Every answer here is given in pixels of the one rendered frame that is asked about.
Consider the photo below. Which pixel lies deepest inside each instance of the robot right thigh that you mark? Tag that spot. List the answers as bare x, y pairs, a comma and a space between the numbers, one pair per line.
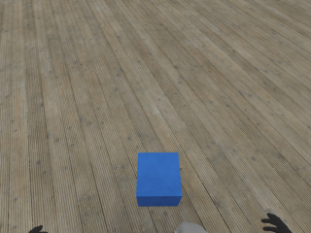
190, 227

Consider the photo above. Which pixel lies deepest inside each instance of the robot right hand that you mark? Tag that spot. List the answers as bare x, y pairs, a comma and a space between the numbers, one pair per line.
281, 227

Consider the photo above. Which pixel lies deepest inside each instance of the carton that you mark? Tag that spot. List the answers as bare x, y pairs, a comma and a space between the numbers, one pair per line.
158, 179

